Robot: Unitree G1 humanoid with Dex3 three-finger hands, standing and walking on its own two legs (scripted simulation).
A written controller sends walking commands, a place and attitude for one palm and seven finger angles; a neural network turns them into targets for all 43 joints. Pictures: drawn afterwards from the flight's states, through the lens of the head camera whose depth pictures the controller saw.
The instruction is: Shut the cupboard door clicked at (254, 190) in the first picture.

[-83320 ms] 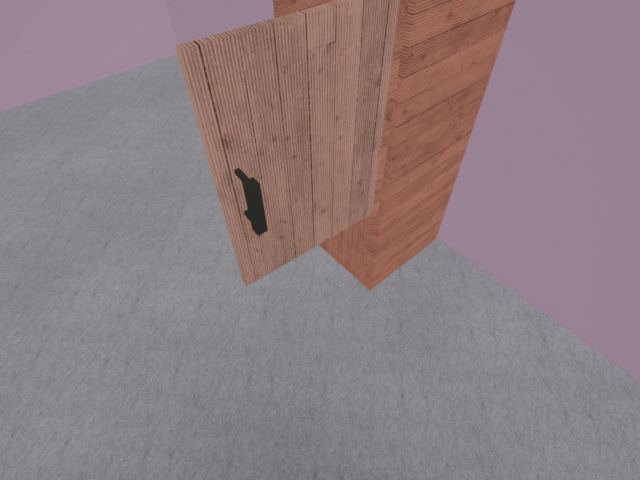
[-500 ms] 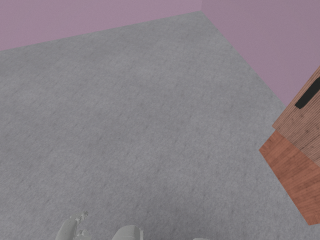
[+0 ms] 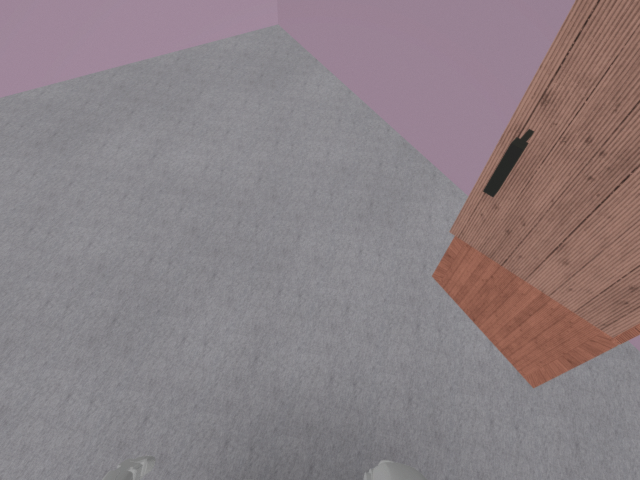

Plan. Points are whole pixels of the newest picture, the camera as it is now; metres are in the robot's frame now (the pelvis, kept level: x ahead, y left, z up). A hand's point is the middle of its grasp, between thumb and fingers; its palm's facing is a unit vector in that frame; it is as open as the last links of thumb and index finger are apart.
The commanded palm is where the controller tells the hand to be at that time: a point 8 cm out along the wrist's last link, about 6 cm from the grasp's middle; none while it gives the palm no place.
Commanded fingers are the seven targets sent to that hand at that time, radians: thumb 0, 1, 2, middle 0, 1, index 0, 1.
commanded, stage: turn to face it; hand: left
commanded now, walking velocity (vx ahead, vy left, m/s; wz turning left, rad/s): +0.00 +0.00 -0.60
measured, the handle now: (509, 163) +0.68 -0.32 -0.05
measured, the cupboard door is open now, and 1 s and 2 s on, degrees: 15 15 15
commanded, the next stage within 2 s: take the last steps up to it in 1.02 s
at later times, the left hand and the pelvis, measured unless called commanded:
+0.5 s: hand (210, 442) +0.18 +0.17 -0.18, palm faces -0.27 -0.94 -0.21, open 7.4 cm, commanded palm none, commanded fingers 0.00 0.90 0.90 -0.20 -0.30 -0.20 -0.30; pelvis +0.03 +0.00 -0.01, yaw -17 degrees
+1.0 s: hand (270, 406) +0.23 +0.09 -0.16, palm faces -0.50 -0.83 -0.25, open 7.4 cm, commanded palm none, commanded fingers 0.00 0.90 0.90 -0.20 -0.30 -0.20 -0.30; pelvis +0.05 -0.03 +0.00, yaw -30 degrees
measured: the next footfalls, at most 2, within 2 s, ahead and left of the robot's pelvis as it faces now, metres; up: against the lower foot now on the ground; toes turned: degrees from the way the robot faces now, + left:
right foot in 0.10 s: +0.03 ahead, -0.14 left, +0.00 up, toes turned -8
left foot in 0.44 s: +0.11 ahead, +0.10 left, +0.00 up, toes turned -11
